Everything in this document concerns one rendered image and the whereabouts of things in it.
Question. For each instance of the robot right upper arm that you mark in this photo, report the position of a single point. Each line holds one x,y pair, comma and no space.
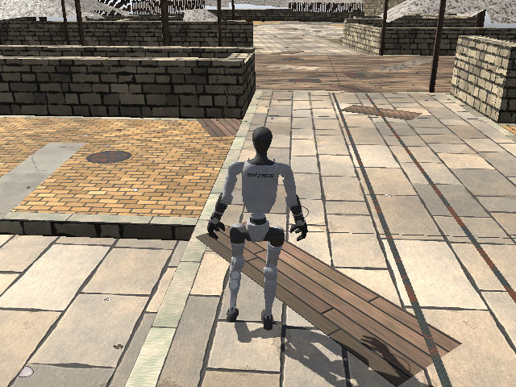
289,184

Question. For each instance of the left robot hand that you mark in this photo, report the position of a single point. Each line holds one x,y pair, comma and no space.
211,227

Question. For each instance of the right robot forearm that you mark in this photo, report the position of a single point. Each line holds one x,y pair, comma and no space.
297,213

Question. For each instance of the robot torso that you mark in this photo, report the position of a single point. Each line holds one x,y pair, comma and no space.
259,192

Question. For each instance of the left robot forearm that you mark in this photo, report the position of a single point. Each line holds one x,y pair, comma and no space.
218,210

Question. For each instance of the right robot hand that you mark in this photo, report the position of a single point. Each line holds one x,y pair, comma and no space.
302,229

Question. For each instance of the robot right thigh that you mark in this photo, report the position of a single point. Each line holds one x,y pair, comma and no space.
276,237

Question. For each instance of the robot left upper arm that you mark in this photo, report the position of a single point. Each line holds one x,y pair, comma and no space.
229,184

